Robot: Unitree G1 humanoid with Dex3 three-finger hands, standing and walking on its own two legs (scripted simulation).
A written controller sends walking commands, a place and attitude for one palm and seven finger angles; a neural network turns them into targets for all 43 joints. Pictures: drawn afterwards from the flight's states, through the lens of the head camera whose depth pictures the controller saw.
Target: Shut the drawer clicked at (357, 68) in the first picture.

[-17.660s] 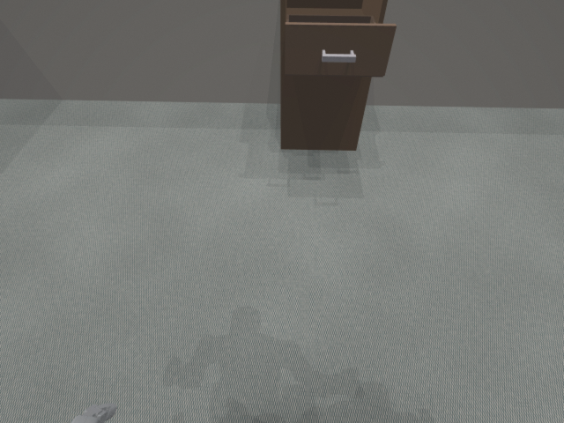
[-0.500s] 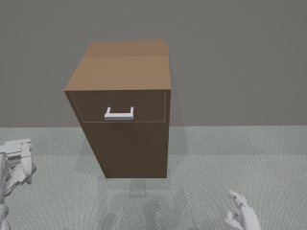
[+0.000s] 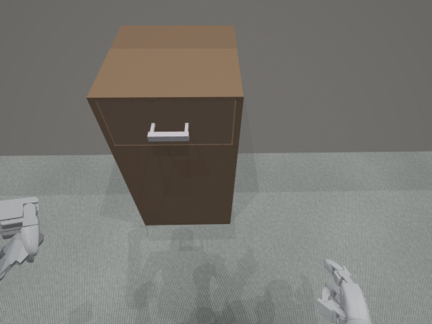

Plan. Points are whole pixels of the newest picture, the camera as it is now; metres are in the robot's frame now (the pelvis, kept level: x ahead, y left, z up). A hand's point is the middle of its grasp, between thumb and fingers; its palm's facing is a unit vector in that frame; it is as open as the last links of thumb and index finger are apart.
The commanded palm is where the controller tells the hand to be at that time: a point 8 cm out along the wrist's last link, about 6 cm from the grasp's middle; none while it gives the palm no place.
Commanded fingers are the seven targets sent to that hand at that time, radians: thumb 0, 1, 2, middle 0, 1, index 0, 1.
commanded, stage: step back with the hand held close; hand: left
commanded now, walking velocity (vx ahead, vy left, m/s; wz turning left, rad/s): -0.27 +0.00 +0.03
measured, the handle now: (169, 131) +0.63 +0.19 -0.07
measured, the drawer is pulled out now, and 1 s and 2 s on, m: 0.00 0.00 0.00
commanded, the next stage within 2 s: stop stepping back and stand still in 0.92 s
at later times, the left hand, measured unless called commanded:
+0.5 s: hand (32, 277) +0.15 +0.22 +0.16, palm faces +0.32 -0.79 -0.52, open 3.2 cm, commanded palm +0.07 +0.27 +0.18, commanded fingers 0.00 0.90 0.90 -1.40 -1.60 -1.40 -1.60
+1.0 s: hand out of the picture +0.03 +0.20 +0.18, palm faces +0.34 -0.79 -0.52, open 3.2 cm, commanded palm -0.03 +0.24 +0.18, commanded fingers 0.00 0.90 0.90 -1.40 -1.60 -1.40 -1.60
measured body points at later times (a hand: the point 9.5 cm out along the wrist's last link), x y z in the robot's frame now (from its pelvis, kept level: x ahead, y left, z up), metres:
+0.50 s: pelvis -0.05 -0.01 -0.01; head +0.00 +0.00 +0.44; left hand +0.12 +0.26 +0.19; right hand +0.14 -0.24 -0.08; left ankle +0.03 +0.06 -0.73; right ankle -0.02 -0.14 -0.73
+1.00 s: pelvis -0.16 -0.04 +0.00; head -0.12 -0.03 +0.44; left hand +0.01 +0.24 +0.20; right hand +0.01 -0.26 -0.09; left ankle -0.08 +0.10 -0.73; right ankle -0.16 -0.13 -0.73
